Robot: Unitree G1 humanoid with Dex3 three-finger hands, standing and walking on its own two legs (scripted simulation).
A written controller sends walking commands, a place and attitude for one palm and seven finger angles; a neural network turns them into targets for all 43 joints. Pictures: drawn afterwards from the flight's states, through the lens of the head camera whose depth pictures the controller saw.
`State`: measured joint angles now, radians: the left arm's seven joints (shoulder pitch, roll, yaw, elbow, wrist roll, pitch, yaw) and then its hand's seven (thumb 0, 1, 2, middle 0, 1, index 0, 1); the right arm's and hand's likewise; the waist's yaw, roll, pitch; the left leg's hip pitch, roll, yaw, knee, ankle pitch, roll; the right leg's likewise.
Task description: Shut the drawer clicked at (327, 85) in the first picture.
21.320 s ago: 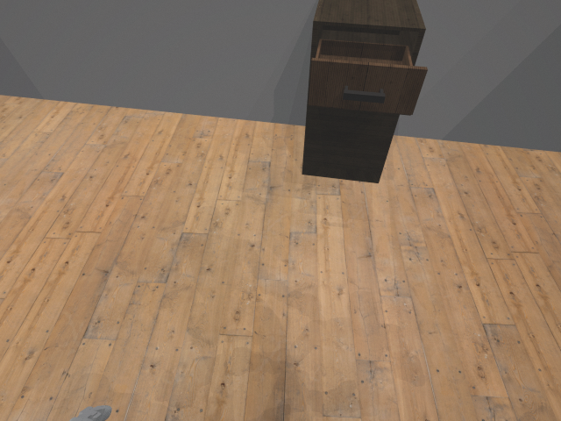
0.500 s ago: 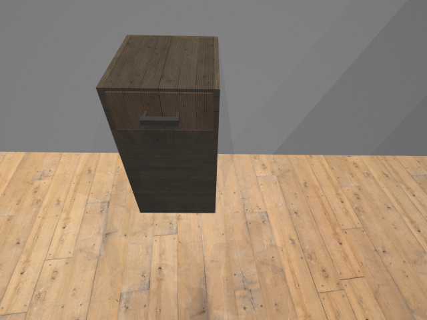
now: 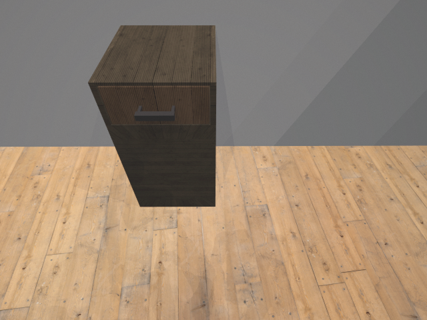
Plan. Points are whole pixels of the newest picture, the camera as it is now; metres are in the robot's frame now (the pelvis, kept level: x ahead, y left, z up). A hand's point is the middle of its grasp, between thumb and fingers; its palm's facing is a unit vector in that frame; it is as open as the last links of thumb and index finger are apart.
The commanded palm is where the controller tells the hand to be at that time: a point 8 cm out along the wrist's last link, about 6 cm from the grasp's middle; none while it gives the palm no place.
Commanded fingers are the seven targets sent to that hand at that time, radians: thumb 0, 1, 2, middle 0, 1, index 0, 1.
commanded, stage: look to check the result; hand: left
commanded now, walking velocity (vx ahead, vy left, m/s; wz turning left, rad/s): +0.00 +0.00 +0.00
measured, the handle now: (155, 112) +0.75 +0.24 -0.09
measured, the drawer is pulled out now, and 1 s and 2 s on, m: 0.00 0.00 0.00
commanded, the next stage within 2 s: stand and wait in 0.10 s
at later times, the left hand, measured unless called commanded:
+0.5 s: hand out of the picture -0.02 +0.15 -0.18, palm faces +0.07 -0.98 -0.17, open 7.4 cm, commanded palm none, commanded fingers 0.00 0.90 0.90 -0.20 -0.30 -0.20 -0.30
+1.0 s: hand out of the picture -0.03 +0.15 -0.17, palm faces +0.06 -0.98 -0.19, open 7.4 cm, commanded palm none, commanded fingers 0.00 0.90 0.90 -0.20 -0.30 -0.20 -0.30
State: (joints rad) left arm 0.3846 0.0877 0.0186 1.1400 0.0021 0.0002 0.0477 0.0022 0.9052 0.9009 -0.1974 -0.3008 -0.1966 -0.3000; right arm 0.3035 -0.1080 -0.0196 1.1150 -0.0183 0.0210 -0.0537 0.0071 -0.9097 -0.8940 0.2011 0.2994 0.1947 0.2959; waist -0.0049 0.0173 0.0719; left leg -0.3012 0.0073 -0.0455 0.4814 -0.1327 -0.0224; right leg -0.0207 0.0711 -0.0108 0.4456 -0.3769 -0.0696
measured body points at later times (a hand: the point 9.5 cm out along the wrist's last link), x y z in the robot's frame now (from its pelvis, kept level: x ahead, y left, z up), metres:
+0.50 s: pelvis +0.01 +0.00 +0.00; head +0.02 -0.01 +0.45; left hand -0.03 +0.20 -0.16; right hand +0.00 -0.21 -0.16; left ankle +0.08 +0.13 -0.73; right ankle -0.08 -0.08 -0.73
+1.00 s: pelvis +0.01 +0.00 +0.00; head +0.02 -0.01 +0.45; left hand -0.03 +0.21 -0.16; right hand -0.01 -0.21 -0.17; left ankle +0.08 +0.13 -0.73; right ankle -0.08 -0.08 -0.73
